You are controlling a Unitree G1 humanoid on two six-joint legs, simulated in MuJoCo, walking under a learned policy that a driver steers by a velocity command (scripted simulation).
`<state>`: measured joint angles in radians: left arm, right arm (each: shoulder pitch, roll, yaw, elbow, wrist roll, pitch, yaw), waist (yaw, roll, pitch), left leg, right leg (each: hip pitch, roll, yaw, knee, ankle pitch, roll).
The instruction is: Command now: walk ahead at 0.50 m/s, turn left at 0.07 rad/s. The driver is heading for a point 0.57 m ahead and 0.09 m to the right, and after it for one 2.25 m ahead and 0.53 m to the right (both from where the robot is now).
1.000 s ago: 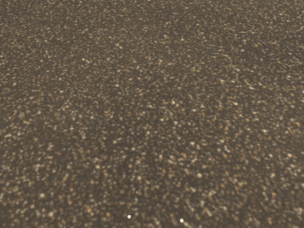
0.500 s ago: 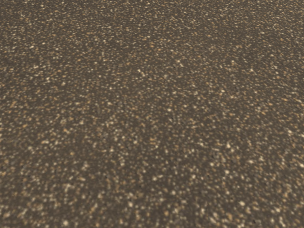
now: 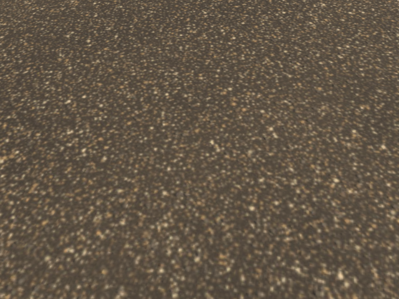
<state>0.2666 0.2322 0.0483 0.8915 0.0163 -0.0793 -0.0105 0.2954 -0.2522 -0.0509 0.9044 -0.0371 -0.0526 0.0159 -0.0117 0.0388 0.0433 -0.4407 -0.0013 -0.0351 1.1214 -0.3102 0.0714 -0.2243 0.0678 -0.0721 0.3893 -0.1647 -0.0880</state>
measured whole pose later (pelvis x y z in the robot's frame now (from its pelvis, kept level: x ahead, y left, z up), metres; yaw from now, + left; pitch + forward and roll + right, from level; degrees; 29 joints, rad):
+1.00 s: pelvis +0.51 -0.03 -0.02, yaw -22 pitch +0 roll +0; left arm 0.13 0.25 0.07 0.83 0.02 -0.02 -0.02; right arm 0.33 -0.22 -0.05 0.92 -0.01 -0.07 -0.01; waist -0.02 0.01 0.07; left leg -0.27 0.06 0.09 1.23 -0.40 0.00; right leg -0.38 0.10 -0.10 0.59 -0.22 -0.15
